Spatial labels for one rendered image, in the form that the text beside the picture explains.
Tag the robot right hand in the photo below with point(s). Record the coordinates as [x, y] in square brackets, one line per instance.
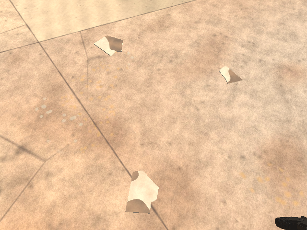
[291, 223]

